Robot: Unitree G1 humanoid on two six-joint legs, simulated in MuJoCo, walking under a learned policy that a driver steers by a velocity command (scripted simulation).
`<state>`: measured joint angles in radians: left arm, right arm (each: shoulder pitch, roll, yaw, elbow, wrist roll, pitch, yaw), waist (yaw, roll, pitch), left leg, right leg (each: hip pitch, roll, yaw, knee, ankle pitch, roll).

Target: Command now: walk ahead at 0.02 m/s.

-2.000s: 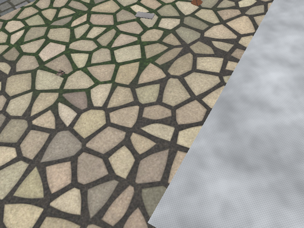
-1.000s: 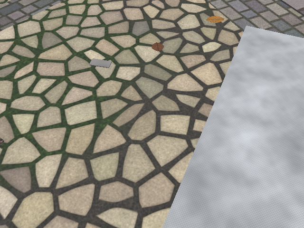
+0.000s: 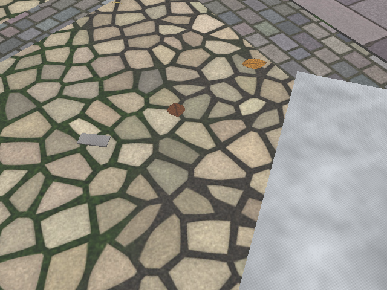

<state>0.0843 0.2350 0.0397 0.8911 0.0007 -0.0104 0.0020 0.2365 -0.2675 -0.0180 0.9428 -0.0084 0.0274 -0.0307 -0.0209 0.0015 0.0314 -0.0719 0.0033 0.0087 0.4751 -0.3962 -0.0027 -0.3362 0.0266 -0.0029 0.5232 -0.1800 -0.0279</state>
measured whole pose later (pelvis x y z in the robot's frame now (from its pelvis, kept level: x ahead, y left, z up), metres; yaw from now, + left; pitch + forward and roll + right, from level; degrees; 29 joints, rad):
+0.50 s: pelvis +0.04 -0.02 -0.01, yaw +0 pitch -1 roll +0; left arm 0.14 0.26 0.07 1.04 -0.03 -0.06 -0.02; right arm 0.42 -0.26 -0.04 1.05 0.02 -0.04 -0.03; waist -0.02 0.04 0.01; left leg 0.01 0.05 0.00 0.47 -0.45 -0.03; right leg -0.31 0.01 -0.06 0.59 -0.30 -0.06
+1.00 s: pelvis +0.25 +0.00 -0.01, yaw +6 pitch +1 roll -2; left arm 0.37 0.26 0.05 1.07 0.00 -0.07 0.01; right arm 0.02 -0.24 -0.04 0.83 0.03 -0.06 0.05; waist 0.07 0.02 0.04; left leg -0.58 0.05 0.05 0.58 -0.04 0.09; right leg 0.19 0.01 -0.14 0.19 -0.39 0.02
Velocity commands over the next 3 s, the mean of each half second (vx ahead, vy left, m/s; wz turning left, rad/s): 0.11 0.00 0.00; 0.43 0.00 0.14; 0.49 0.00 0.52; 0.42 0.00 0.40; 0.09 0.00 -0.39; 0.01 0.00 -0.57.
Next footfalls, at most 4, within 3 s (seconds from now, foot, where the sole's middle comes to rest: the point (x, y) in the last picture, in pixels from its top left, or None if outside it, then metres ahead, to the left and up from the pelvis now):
1.04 left None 0.45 0.13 -0.77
1.54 right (193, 217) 0.78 0.02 -0.77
2.00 left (103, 202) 0.85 0.37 -0.77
2.42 right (166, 186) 0.92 0.13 -0.77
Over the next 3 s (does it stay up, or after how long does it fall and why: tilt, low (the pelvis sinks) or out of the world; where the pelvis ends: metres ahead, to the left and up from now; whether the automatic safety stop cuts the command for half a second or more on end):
stays up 0.85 0.23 0.01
